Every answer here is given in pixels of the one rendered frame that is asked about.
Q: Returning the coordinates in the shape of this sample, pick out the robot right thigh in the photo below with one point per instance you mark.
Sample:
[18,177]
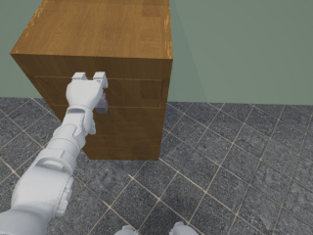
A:
[182,230]

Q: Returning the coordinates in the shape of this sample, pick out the handle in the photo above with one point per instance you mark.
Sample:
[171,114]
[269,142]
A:
[102,106]

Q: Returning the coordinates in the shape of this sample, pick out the robot left hand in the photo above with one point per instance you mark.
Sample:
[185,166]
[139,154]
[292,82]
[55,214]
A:
[85,92]

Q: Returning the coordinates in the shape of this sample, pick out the robot right shin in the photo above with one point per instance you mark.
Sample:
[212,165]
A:
[180,223]

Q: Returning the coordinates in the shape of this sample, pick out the robot left forearm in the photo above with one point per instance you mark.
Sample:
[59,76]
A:
[65,145]

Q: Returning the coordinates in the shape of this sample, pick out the cabinet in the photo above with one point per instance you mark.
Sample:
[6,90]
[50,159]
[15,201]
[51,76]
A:
[122,38]

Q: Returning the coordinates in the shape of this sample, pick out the drawer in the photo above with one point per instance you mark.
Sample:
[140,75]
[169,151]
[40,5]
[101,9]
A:
[121,92]

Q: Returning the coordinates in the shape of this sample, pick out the left robot upper arm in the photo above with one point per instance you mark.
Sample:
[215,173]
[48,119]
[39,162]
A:
[43,195]

